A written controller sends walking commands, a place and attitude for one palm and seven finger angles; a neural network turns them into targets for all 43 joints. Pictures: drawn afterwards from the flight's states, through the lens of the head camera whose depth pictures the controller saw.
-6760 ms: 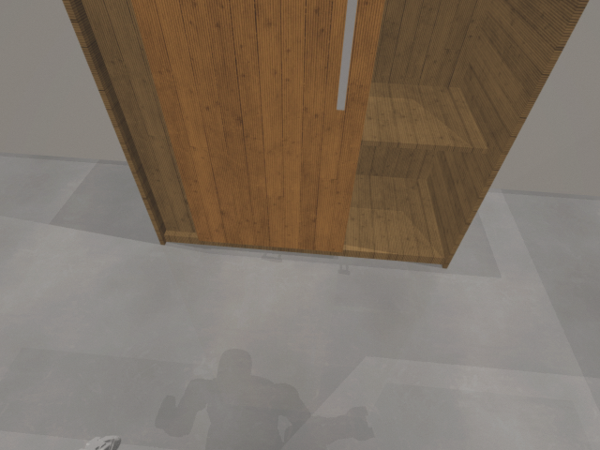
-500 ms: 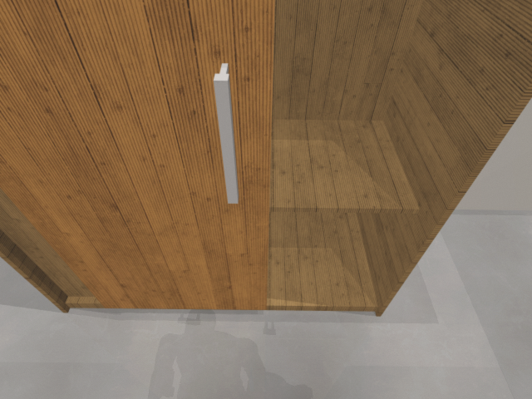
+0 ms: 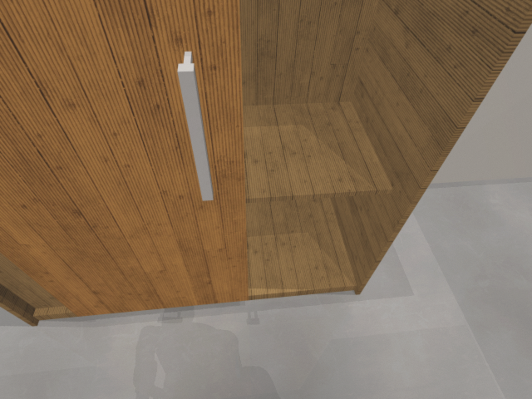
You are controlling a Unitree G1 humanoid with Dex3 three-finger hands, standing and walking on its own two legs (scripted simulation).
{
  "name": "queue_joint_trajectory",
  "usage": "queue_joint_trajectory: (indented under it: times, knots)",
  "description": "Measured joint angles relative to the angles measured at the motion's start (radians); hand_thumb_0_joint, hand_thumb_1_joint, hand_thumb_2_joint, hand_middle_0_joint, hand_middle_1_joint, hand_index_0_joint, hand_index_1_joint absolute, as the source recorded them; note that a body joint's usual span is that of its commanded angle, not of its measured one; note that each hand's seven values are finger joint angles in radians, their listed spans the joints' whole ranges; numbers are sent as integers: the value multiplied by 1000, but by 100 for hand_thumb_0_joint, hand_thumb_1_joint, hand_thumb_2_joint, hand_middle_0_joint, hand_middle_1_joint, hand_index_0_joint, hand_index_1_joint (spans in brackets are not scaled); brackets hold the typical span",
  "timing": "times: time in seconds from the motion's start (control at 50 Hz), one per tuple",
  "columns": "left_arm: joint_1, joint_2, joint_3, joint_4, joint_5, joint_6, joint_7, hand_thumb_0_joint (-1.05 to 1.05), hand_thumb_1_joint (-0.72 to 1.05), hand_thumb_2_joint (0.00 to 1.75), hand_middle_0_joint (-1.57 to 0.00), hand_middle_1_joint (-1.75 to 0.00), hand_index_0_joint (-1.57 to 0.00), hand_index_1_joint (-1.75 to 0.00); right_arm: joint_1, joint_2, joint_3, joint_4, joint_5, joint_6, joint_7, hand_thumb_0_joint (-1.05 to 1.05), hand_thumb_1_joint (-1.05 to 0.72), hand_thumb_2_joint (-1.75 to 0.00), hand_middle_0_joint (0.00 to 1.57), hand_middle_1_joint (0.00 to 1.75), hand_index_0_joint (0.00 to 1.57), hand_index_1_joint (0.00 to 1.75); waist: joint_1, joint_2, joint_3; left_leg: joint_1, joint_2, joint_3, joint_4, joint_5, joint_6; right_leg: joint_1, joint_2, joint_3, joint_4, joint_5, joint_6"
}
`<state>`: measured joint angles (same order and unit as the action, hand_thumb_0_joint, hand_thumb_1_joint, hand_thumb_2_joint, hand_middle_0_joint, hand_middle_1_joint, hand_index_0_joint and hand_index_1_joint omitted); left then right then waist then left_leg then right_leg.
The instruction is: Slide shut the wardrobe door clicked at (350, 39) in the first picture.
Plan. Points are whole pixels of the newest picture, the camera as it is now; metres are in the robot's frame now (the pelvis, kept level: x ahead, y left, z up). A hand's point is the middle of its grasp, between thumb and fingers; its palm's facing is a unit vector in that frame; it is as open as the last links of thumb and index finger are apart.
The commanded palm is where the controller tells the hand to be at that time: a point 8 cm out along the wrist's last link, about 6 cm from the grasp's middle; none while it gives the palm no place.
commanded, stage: come to a stop and stand still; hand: left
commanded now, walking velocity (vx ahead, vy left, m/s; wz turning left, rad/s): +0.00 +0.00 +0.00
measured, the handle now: (199, 136) +0.51 +0.13 +0.11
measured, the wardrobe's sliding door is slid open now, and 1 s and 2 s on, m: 0.43 0.43 0.43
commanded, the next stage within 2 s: look again from close up in 1.40 s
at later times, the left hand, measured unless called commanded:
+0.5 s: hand out of the picture -0.02 +0.13 -0.17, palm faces +0.09 -0.98 -0.20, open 7.3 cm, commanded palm none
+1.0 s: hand out of the picture -0.03 +0.14 -0.17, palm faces +0.07 -0.98 -0.18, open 7.4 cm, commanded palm none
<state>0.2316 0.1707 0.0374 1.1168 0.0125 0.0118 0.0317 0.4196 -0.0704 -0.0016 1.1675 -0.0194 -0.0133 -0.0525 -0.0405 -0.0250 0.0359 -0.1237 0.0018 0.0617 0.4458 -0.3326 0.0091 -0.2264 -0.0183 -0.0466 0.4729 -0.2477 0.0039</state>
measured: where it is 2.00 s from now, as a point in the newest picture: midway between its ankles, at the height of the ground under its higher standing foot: outside the picture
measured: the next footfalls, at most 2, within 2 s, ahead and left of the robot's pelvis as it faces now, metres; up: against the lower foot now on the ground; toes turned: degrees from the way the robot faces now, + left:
none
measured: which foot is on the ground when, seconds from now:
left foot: down 0.00-1.00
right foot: down 0.00-1.00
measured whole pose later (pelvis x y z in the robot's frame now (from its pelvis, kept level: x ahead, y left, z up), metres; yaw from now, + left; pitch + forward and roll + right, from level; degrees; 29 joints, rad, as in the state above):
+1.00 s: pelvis -0.01 -0.02 +0.01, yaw +1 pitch -1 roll +0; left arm 0.30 0.13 0.01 1.16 0.00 -0.02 0.04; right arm 0.36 -0.10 0.01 1.17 -0.01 -0.01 -0.04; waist 0.00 0.01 0.03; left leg -0.07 0.04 0.03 0.37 -0.28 -0.03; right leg -0.16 0.02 -0.08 0.38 -0.20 -0.04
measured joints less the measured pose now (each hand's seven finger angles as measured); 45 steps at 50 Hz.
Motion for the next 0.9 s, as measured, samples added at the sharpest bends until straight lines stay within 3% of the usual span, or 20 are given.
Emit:
queue_joint_trajectory:
  times: [0.08, 0.36, 0.54, 0.9]
  knots:
    - [-21, -17, -12, 8, -5, -25, 10, 1, 94, 90, -20, -30, -19, -30, -14, -21, -2, 15, 7, 11, 5, 1, -91, -90, 20, 30, 20, 30, -5, 51, -13, 12, 29, -21, 6, -14, -20, 19, 28, -22, 0, -28, -33]
    - [11, -22, -24, 24, -9, -34, 22, 0, 95, 90, -20, -30, -20, -30, -134, -59, 1, -9, 3, 11, -1, 2, -93, -90, 20, 30, 20, 30, 40, 52, -32, 70, 58, -44, -63, 19, -57, 76, 56, -49, -51, -15, -65]
    - [68, -46, -35, 52, -7, -24, 11, 0, 92, 90, -20, -30, -19, -30, -145, -82, 4, -20, 6, 16, 3, 1, -92, -90, 20, 30, 20, 30, 53, 41, -13, 71, 68, -50, -75, 40, -63, 91, 68, -55, -90, 18, -72]
    - [80, -52, -32, 50, -7, -27, 7, 0, 91, 90, -20, -30, -20, -30, -70, -34, 16, 1, 6, 12, 12, 0, -91, -90, 20, 30, 20, 30, 47, 37, -4, 49, 51, -40, -76, 57, -44, 74, 52, -44, -107, 49, -57]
